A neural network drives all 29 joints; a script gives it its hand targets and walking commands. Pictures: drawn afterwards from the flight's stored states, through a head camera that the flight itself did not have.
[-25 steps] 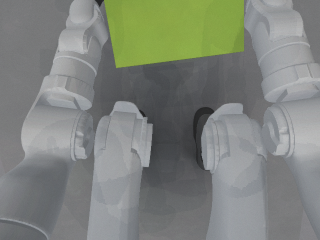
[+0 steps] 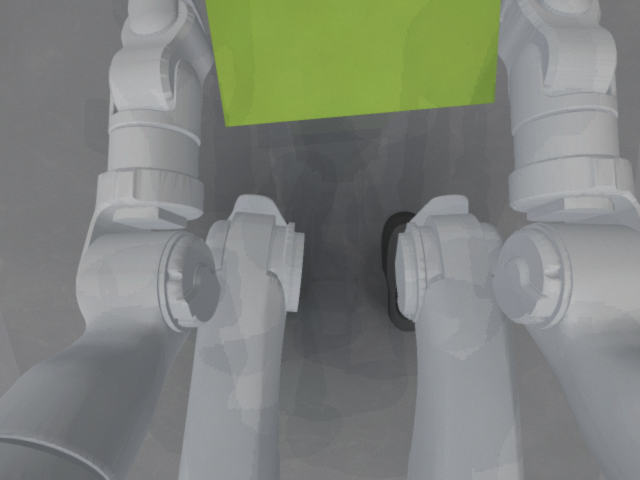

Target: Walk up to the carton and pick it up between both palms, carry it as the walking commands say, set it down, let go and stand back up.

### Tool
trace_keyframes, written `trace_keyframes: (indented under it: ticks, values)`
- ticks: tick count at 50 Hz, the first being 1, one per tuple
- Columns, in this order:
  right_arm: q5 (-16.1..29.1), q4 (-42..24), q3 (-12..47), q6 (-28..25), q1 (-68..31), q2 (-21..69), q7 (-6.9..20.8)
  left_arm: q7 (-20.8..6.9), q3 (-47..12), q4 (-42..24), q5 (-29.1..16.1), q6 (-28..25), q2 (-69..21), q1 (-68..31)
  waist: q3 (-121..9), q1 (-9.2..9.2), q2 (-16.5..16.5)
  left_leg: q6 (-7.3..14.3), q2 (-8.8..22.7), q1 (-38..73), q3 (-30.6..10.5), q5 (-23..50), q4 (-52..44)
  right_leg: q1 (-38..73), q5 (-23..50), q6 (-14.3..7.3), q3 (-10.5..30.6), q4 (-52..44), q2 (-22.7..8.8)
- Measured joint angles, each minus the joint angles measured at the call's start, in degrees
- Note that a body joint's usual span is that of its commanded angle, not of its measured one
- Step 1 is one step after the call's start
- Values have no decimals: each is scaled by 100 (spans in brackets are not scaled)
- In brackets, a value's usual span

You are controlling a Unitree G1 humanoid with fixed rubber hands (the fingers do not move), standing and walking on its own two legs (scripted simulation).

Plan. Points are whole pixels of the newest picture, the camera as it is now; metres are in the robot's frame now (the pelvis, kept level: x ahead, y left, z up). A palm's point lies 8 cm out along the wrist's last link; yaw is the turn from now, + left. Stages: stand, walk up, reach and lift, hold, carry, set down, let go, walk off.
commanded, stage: reach and lift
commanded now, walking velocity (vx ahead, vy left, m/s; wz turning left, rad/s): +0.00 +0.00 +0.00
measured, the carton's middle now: (346, 5) +0.53 +0.00 -0.19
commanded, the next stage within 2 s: none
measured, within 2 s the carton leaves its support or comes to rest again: neither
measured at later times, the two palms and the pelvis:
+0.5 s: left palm out of the picture +0.51 +0.16 -0.05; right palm out of the picture +0.52 -0.14 -0.05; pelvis -0.02 +0.00 +0.04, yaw +0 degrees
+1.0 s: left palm out of the picture +0.50 +0.14 +0.01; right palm out of the picture +0.50 -0.15 +0.01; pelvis -0.01 +0.00 +0.10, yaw -1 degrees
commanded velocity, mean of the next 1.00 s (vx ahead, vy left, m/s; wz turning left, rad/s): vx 0.00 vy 0.00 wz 0.00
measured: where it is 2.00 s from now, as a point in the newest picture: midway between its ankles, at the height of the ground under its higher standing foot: (335, 292)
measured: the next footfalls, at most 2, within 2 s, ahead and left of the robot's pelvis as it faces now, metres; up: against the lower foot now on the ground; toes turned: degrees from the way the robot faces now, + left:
none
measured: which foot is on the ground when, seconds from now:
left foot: down 0.00-1.00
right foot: down 0.00-1.00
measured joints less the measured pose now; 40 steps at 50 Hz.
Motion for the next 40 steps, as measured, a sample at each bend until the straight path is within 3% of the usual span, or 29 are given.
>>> trace_keyframes:
  ticks: [11,20,28,40]
  values:
    - [120,-1137,50,246,887,264,-66,-62,-69,-887,53,188,-277,682,16,39,-63,15,92,505,16,-134,-254,448,-80,-12,37,-245,69]
    - [-174,-959,-119,355,683,321,-30,-194,254,-700,290,341,-328,417,1,125,13,56,92,824,36,187,-699,796,216,27,101,-694,67]
    - [-426,-668,-352,472,274,334,76,-291,548,-590,555,504,-334,124,-5,85,17,59,37,905,-44,406,-956,945,391,25,49,-992,11]
    - [-227,-1456,-202,816,822,414,107,-180,237,-1419,436,868,-487,668,13,24,90,70,29,1442,-113,335,-1317,1507,302,4,10,-1368,-31]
